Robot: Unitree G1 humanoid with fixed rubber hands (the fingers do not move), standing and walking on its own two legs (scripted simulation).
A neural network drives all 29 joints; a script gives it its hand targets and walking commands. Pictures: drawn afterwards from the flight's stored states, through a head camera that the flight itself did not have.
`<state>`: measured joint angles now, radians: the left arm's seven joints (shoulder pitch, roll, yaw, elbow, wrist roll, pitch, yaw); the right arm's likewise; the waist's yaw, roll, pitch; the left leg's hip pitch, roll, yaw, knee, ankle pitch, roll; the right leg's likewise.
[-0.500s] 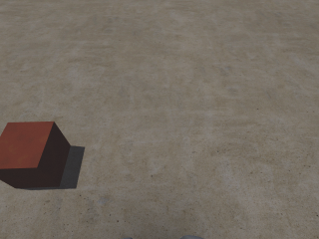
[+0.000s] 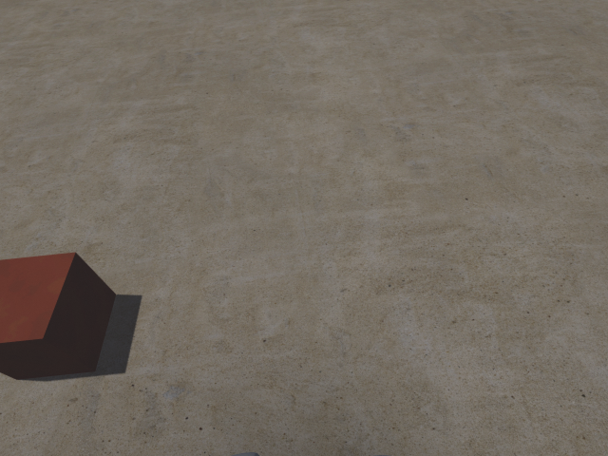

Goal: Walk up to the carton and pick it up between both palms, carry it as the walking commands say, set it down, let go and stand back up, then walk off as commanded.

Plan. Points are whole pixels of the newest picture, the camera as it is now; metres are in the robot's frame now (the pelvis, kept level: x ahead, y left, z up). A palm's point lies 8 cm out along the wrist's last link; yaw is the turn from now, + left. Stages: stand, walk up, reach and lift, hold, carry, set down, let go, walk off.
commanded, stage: stand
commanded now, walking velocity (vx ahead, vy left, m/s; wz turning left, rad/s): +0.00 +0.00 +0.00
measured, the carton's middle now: (45, 316) +0.64 +0.91 -0.63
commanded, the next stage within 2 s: none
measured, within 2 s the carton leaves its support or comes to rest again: neither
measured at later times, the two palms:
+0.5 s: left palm out of the picture -0.05 +0.18 -0.15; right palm out of the picture -0.06 -0.22 -0.15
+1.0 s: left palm out of the picture -0.03 +0.17 -0.15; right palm out of the picture -0.06 -0.21 -0.15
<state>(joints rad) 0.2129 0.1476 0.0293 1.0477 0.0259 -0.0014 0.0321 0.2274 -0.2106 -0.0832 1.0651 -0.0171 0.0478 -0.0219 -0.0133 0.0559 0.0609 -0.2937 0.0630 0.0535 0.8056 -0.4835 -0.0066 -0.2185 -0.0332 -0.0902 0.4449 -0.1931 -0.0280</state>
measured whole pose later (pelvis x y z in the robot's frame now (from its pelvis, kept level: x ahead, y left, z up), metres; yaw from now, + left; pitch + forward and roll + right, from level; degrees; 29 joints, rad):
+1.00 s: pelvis -0.01 -0.03 +0.00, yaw -1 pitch +0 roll +1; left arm 0.30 0.10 -0.01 1.16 0.01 0.00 0.02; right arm 0.39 -0.07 0.00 1.15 -0.02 -0.01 -0.04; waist 0.01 0.00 -0.02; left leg -0.19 0.03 0.06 0.40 -0.22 -0.02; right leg -0.26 0.02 -0.09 0.40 -0.15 -0.07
